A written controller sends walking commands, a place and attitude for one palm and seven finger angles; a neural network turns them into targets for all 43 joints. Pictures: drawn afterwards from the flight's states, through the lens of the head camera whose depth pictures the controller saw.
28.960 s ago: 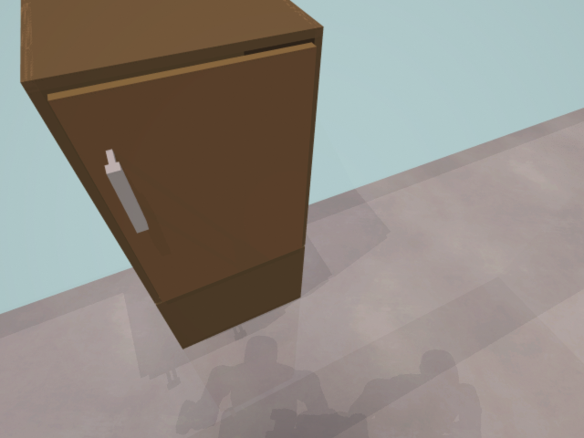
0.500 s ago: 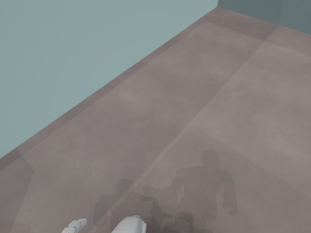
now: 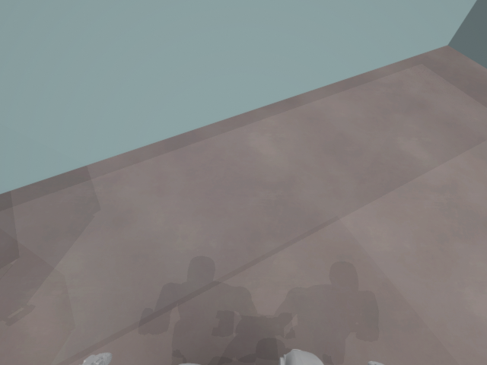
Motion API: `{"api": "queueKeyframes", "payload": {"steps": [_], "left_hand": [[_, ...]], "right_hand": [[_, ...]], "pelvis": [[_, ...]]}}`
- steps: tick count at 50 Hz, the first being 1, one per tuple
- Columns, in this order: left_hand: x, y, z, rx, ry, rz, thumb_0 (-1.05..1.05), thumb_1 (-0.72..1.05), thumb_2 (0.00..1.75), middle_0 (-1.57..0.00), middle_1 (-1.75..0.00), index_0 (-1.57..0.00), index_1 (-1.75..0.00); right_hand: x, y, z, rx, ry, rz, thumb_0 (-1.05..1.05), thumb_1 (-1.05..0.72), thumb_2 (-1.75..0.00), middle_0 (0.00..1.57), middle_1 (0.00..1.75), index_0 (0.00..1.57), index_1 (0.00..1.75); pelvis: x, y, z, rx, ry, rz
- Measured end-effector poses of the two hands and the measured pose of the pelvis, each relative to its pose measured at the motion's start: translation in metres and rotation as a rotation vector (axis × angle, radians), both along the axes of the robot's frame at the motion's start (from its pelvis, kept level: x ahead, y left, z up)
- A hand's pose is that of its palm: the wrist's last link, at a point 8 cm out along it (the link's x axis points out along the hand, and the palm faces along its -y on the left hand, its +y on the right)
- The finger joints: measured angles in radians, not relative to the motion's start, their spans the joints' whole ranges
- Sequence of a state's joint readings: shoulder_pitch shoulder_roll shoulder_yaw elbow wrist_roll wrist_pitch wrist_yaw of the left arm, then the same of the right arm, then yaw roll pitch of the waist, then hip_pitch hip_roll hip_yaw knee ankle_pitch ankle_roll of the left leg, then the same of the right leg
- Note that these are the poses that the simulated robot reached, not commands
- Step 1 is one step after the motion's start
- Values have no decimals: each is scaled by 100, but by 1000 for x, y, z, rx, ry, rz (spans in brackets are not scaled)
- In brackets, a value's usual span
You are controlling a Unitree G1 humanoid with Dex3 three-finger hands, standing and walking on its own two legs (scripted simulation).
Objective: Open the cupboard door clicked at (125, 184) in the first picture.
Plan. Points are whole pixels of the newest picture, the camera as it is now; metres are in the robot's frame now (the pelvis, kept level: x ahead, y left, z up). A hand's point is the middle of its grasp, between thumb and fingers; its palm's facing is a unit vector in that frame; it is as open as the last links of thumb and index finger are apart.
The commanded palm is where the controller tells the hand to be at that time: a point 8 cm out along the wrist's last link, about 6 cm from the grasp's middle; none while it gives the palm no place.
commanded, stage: turn to face it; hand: left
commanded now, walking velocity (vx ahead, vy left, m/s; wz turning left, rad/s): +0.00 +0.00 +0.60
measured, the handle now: out of the picture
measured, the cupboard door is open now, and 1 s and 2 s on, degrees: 40 40 40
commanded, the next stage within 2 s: none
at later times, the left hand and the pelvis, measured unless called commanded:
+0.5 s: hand out of the picture +0.00 +0.16 -0.17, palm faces +0.33 -0.92 -0.21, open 7.4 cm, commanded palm none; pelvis +0.01 -0.04 +0.00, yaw +19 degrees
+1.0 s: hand out of the picture +0.01 +0.21 -0.15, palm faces +0.55 -0.79 -0.27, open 7.4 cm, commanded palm none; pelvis +0.02 -0.03 +0.00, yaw +35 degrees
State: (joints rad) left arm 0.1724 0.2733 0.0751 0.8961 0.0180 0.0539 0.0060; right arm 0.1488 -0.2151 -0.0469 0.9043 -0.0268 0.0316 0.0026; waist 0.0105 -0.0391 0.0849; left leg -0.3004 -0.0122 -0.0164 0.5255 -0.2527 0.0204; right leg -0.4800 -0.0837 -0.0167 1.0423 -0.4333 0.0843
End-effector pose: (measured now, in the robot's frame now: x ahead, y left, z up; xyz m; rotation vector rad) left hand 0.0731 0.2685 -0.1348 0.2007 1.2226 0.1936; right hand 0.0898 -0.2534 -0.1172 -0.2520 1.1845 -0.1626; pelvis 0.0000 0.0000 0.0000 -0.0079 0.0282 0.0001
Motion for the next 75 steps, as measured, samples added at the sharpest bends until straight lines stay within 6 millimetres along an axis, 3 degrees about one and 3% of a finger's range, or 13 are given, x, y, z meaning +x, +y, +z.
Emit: {"api": "queueKeyframes", "payload": {"steps": [9,17,24,29,32,39,46,53,59,63,66,75], "left_hand": [[10,-30,16,56,-110,43,0,91,89,-20,-30,-19,-30],[-35,-62,23,25,-58,158,0,90,89,-21,-30,-20,-30],[-84,-67,4,-37,-1,288,0,90,89,-21,-30,-20,-30],[-125,-49,-25,-70,48,397,0,90,89,-21,-30,-20,-30],[-138,-36,-27,-65,83,440,0,90,89,-21,-30,-20,-30],[-128,-12,-4,-25,-1,489,1,91,89,-20,-30,-19,-30],[-108,-10,12,21,-73,519,0,91,89,-20,-30,-19,-30],[-90,-35,19,81,-136,555,0,90,89,-20,-30,-20,-30],[-112,-74,26,58,-90,642,0,90,89,-21,-30,-20,-30],[-133,-96,20,19,-59,719,0,90,89,-21,-30,-20,-30],[-154,-110,13,-9,-35,786,0,90,89,-21,-30,-20,-30],[-246,-125,-28,-88,88,977,0,90,89,-21,-30,-20,-30]], "right_hand": [[3,-28,-29,59,60,38,0,-90,-90,20,30,21,30],[35,-38,-18,63,85,129,1,-90,-90,19,30,20,30],[82,-9,-7,36,57,272,1,-91,-90,19,30,20,30],[119,31,-5,4,-33,389,0,-91,-90,19,30,20,30],[125,48,2,-7,-60,434,0,-90,-90,19,30,20,30],[116,61,9,-17,-12,489,0,-90,-90,20,30,20,30],[107,50,-1,1,67,512,0,-90,-90,20,30,21,30],[122,23,-27,20,134,532,0,-90,-90,20,30,21,30],[153,24,-24,18,151,603,1,-90,-90,20,30,20,30],[173,40,-16,8,143,672,0,-91,-90,19,30,20,30],[189,63,-12,-4,127,741,0,-91,-90,19,30,20,30],[221,175,-3,8,-62,968,0,-91,-90,19,30,20,30]], "pelvis": [[3,-35,-9,20,-3,101],[8,-47,5,50,-19,219],[10,-41,3,42,-18,318],[8,-22,-14,19,-17,388],[6,-16,-12,10,-17,413],[6,-11,3,-14,-8,483],[16,-21,6,-16,-2,556],[32,-47,-6,11,10,640],[41,-54,3,35,-7,734],[45,-54,6,48,-5,796],[44,-51,6,50,-5,840],[25,-22,-16,23,-7,952]]}}
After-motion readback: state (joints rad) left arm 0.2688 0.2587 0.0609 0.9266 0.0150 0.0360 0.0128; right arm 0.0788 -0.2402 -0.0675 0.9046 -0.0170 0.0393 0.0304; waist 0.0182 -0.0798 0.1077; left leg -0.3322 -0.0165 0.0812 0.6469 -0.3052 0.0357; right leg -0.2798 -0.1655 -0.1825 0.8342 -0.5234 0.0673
